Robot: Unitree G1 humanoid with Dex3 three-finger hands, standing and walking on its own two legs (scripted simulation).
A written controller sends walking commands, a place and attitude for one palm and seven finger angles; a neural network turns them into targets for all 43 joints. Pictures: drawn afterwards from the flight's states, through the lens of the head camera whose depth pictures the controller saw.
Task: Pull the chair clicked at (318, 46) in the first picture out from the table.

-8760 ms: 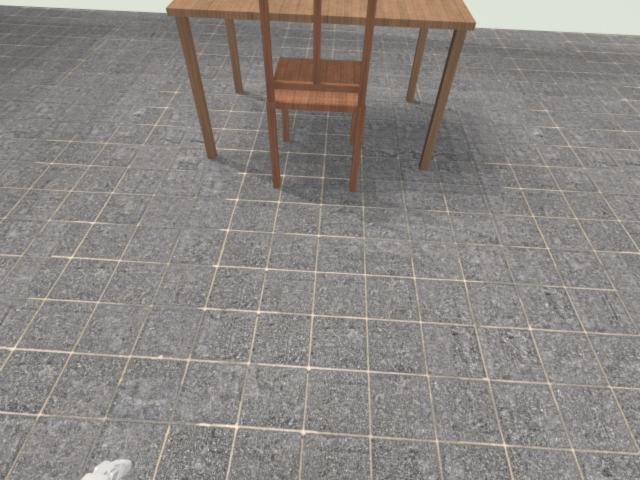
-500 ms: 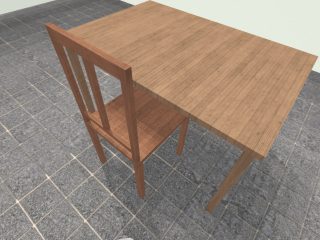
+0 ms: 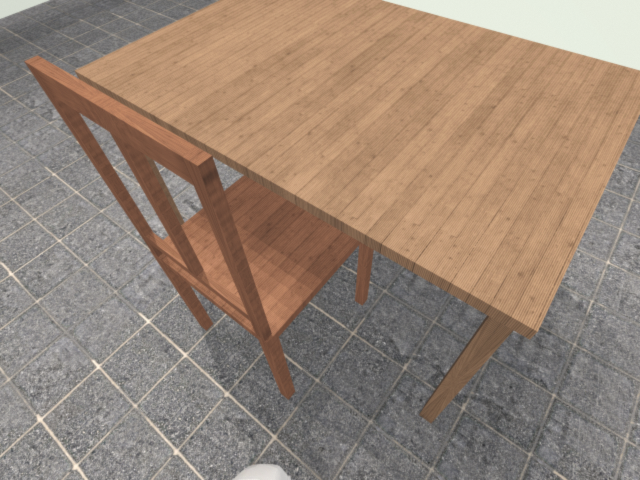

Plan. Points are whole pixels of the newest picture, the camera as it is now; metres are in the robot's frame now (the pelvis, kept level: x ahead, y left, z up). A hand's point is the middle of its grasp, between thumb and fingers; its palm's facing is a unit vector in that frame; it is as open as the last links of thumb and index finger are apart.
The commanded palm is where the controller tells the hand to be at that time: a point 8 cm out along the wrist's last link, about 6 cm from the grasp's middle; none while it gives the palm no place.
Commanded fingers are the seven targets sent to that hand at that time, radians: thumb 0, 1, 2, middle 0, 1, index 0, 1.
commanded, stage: come to a stop and stand still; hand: left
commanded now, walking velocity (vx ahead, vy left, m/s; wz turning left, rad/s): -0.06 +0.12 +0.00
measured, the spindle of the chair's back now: (166, 215) +0.53 +0.32 -0.05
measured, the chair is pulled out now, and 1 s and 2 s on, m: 0.00 0.00 0.00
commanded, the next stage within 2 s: look again from close up in 0.96 s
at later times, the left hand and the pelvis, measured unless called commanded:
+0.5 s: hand out of the picture -0.05 +0.24 -0.17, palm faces +0.01 -0.98 -0.21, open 7.4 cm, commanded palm none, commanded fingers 0.00 0.90 0.90 -0.20 -0.30 -0.20 -0.30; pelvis -0.06 +0.05 +0.00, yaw -2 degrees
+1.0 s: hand out of the picture -0.10 +0.19 -0.17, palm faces +0.00 -0.99 -0.16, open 7.4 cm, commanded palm none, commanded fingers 0.00 0.90 0.90 -0.20 -0.30 -0.20 -0.30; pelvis -0.09 +0.04 +0.01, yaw -1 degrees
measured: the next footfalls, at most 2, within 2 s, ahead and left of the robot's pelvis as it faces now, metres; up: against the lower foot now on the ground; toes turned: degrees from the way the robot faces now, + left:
left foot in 0.20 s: -0.01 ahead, +0.15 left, +0.00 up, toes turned +3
right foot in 0.50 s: -0.06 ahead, -0.07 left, +0.00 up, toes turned -3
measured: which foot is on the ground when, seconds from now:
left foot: up 0.00-0.18, down 0.20-1.00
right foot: down 0.00-0.22, up 0.24-0.48, down 0.50-1.00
